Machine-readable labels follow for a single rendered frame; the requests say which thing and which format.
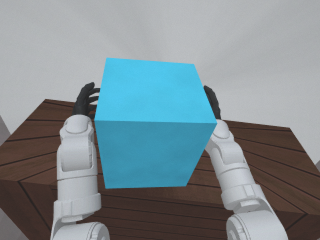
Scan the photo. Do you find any left robot upper arm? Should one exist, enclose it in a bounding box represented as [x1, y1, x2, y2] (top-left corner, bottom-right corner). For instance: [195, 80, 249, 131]
[53, 221, 110, 240]

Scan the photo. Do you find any carton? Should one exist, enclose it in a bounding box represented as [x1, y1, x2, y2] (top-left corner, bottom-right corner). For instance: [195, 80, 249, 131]
[94, 57, 217, 189]

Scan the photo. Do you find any robot left forearm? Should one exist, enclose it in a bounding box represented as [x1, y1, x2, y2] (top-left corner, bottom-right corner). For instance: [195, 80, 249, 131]
[50, 114, 102, 240]

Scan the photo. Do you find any robot right hand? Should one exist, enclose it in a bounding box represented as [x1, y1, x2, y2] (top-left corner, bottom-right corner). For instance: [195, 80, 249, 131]
[203, 85, 222, 120]

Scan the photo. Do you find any right robot upper arm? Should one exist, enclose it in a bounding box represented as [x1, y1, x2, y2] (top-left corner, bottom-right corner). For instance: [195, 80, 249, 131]
[226, 210, 288, 240]

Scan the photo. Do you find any pedestal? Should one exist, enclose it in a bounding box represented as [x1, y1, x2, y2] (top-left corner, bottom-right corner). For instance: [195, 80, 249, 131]
[0, 99, 320, 240]

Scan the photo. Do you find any robot right forearm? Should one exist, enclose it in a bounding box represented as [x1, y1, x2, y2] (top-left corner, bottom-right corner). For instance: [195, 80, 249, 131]
[205, 119, 289, 240]

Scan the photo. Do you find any robot left hand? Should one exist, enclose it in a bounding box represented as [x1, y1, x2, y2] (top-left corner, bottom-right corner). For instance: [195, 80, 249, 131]
[71, 82, 101, 120]

